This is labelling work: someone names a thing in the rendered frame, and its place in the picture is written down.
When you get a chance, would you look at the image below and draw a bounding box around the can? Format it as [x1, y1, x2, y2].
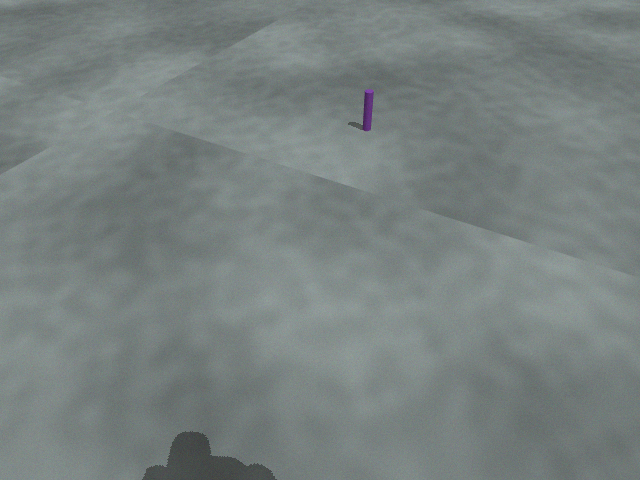
[363, 89, 374, 131]

